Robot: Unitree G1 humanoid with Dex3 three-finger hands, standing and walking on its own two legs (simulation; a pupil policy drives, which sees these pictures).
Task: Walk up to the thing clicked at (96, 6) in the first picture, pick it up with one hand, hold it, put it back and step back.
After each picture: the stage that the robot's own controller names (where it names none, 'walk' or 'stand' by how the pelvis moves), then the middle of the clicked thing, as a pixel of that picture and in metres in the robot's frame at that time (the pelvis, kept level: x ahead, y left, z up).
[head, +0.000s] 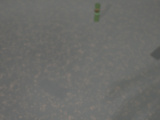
stand; (97, 12) +1.89 -0.20 -0.66
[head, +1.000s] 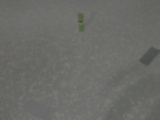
walk; (81, 22) +1.76 +0.16 -0.64
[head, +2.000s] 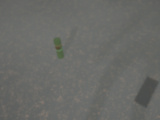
walk; (59, 48) +1.17 +0.32 -0.65
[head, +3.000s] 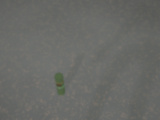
walk; (60, 84) +0.75 +0.22 -0.63
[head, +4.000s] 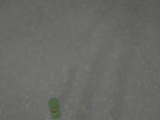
walk; (54, 109) +0.50 +0.17 -0.64
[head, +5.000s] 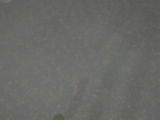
stand; out of the picture +0.41 +0.18 -0.64
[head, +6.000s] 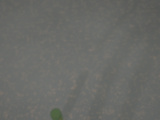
stand; (58, 119) +0.41 +0.21 -0.64
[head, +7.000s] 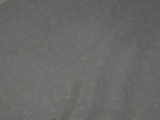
stand; out of the picture +0.39 +0.20 -0.66
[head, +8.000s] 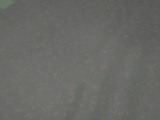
stand; out of the picture +0.38 +0.20 -0.66
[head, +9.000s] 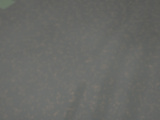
stand; out of the picture +0.37 +0.21 -0.66
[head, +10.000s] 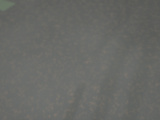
go down; out of the picture +0.37 +0.22 -0.66
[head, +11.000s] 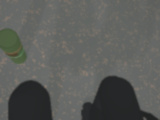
go down; (14, 49) +0.46 +0.24 -0.26
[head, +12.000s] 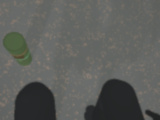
approach; (20, 51) +0.45 +0.24 -0.27
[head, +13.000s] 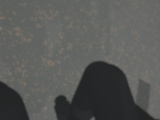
close in; out of the picture +0.43 +0.30 -0.17
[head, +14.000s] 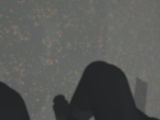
lift; out of the picture +0.42 +0.30 -0.17
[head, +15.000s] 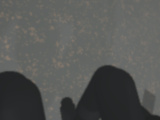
lift; out of the picture +0.35 +0.28 -0.16
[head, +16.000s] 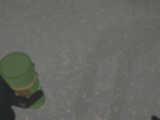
lift; (27, 86) +0.32 +0.18 +0.03
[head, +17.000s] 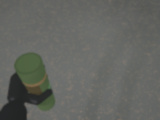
hold; (39, 86) +0.33 +0.16 +0.04
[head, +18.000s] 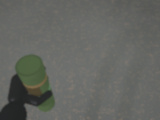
hold; (39, 87) +0.32 +0.16 +0.03
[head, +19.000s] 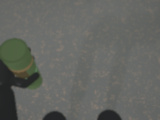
crouch; (25, 69) +0.39 +0.19 -0.03
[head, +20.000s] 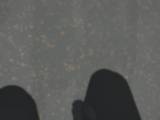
lower; out of the picture +0.46 +0.28 -0.11
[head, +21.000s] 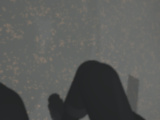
lower; out of the picture +0.42 +0.31 -0.17
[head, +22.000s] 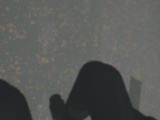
lower; out of the picture +0.42 +0.32 -0.17
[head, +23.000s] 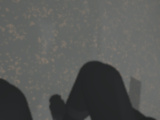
lower; out of the picture +0.41 +0.32 -0.17
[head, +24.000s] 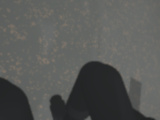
lower; out of the picture +0.41 +0.32 -0.17
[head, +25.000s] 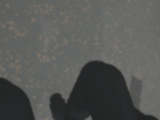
open; out of the picture +0.42 +0.27 -0.16
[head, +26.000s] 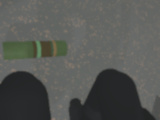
stand; (36, 49) +0.46 +0.12 -0.28
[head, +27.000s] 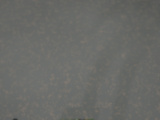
stand; out of the picture +0.37 +0.03 -0.66
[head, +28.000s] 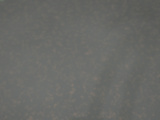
stand; out of the picture +0.37 +0.03 -0.69
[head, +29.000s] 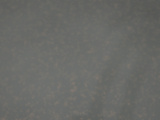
stand; out of the picture +0.37 +0.03 -0.70
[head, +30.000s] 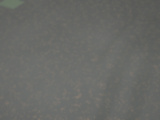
walk; out of the picture +0.39 +0.01 -0.75
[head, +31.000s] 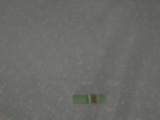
walk; (88, 99) +0.52 -0.02 -0.73
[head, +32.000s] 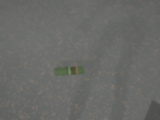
walk; (68, 70) +0.77 +0.09 -0.72
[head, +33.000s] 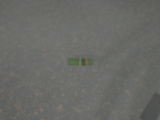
stand; (79, 62) +1.05 +0.09 -0.72
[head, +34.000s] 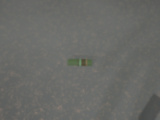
stand; (79, 62) +1.05 +0.07 -0.75
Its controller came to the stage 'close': yes
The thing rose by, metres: 0.67
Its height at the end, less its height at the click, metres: -0.09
